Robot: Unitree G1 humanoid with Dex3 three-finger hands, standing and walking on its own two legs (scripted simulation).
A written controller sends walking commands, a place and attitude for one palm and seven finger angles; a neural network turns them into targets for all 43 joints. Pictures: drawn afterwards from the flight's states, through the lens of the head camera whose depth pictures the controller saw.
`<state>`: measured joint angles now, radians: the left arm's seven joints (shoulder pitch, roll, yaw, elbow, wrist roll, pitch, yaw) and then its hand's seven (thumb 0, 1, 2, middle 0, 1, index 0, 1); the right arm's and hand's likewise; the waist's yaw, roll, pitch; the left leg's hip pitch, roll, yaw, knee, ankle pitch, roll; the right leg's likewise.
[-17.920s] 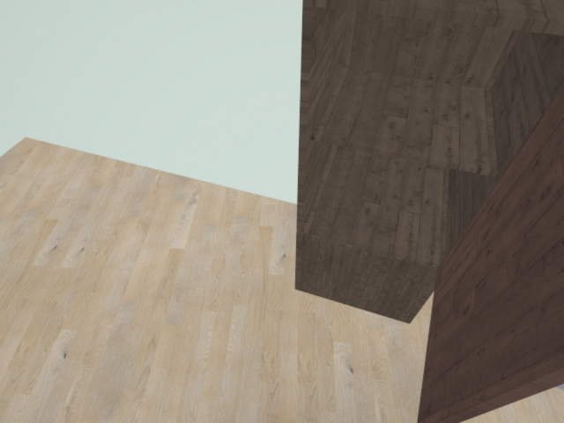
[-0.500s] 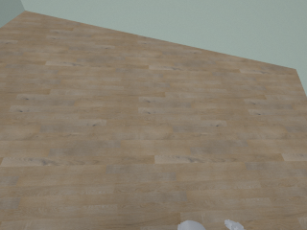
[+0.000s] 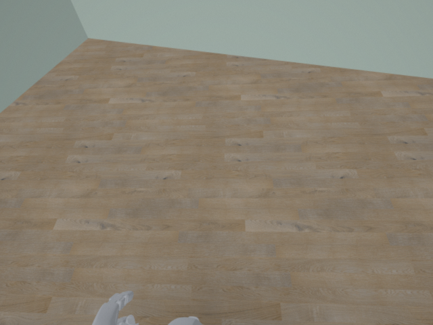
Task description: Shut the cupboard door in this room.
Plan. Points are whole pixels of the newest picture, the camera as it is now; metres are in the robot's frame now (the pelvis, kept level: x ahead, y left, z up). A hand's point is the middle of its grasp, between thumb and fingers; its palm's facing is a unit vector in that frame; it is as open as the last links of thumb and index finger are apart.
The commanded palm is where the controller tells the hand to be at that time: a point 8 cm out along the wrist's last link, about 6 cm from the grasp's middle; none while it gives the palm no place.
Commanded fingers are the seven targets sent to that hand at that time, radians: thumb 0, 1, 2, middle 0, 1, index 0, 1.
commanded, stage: turn or walk to find it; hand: left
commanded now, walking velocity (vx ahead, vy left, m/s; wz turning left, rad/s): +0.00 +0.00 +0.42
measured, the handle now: out of the picture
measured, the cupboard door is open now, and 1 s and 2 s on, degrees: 87 87 87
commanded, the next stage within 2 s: none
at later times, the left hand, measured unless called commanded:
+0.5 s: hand out of the picture -0.10 +0.26 -0.19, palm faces +0.30 -0.92 -0.26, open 7.4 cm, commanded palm none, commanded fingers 0.00 0.90 0.90 -0.20 -0.30 -0.20 -0.30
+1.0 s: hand out of the picture -0.01 +0.24 -0.15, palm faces +0.39 -0.88 -0.26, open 7.4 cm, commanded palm none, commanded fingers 0.00 0.90 0.90 -0.20 -0.30 -0.20 -0.30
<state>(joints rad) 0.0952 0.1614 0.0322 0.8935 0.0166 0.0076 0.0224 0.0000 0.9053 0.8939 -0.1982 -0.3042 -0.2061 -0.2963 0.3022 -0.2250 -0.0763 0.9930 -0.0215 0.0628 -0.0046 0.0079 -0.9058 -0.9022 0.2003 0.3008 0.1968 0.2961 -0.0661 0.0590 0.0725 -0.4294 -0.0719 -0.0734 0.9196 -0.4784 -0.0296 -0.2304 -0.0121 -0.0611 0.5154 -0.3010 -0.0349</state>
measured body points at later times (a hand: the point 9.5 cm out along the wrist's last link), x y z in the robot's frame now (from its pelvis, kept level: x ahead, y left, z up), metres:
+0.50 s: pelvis -0.04 +0.05 -0.01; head -0.01 +0.09 +0.44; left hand -0.11 +0.31 -0.17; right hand +0.16 -0.16 -0.12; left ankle -0.07 +0.13 -0.74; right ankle -0.03 -0.10 -0.69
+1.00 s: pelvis -0.06 +0.01 -0.01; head -0.01 +0.01 +0.44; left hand -0.03 +0.29 -0.13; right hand +0.04 -0.21 -0.17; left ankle -0.07 +0.14 -0.74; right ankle -0.03 -0.09 -0.74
